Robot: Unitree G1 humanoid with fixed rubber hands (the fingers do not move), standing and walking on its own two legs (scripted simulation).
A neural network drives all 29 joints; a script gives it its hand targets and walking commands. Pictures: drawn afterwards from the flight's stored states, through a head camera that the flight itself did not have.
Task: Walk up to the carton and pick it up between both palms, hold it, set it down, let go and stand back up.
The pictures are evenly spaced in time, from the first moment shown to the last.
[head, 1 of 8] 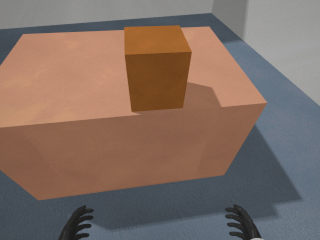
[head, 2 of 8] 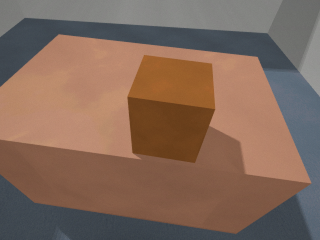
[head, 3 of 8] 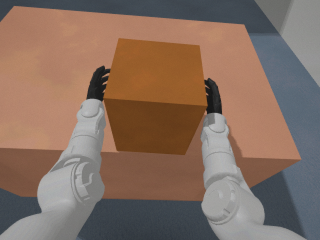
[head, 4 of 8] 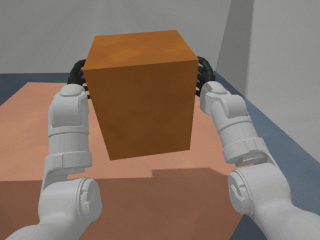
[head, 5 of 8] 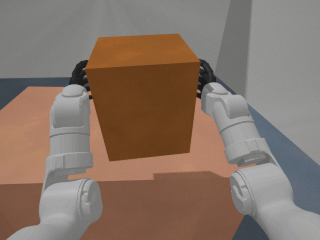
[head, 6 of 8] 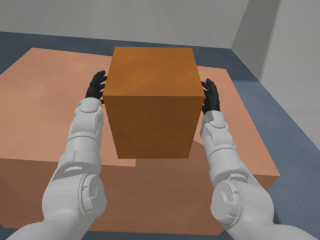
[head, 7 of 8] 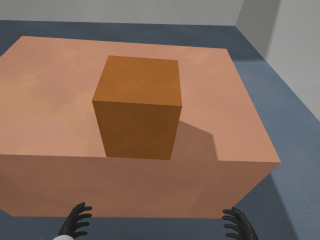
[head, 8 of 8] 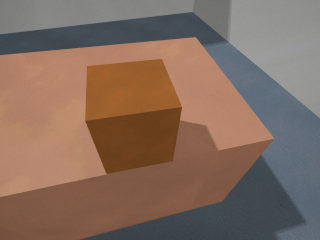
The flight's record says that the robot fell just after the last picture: no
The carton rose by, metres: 0.22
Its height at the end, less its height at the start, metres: +0.00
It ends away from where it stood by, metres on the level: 0.02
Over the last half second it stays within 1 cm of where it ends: yes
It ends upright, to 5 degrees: yes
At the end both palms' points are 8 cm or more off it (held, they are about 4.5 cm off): yes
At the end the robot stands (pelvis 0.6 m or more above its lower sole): yes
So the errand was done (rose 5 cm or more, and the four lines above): yes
